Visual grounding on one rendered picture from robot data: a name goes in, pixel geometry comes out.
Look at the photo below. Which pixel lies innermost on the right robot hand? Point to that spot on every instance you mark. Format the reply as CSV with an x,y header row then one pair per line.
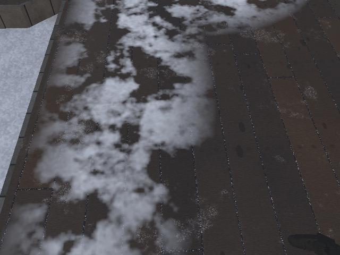
x,y
320,244

